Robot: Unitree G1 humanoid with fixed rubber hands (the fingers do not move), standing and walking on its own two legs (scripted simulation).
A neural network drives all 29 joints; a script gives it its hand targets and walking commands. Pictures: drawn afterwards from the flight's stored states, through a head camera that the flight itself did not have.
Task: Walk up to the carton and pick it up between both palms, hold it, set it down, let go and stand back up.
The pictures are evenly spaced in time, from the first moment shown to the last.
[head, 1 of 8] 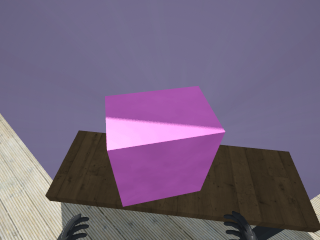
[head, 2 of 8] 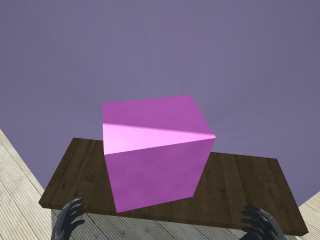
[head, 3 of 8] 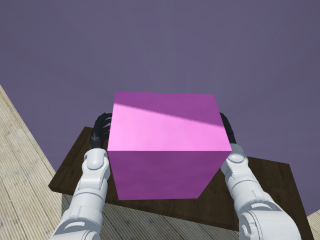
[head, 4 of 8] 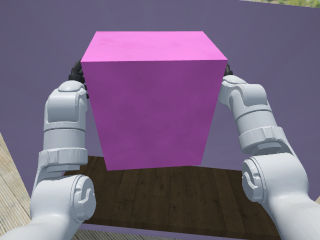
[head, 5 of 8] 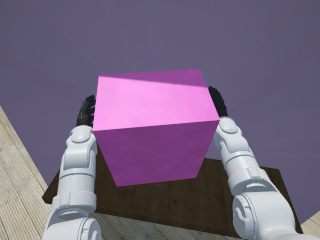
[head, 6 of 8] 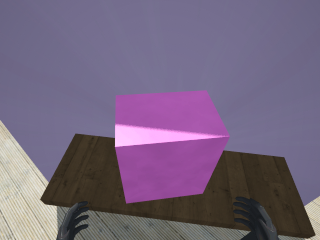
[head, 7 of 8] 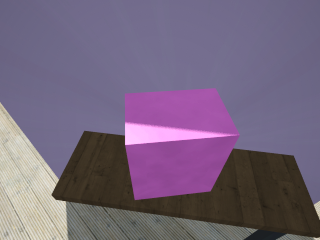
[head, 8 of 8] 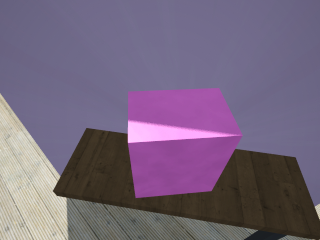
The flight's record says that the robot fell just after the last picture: no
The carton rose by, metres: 0.26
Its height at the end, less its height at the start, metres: +0.00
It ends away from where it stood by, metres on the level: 0.03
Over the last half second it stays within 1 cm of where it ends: yes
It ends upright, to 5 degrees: yes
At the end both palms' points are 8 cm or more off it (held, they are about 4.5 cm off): yes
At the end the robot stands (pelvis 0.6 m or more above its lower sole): yes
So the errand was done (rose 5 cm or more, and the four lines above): yes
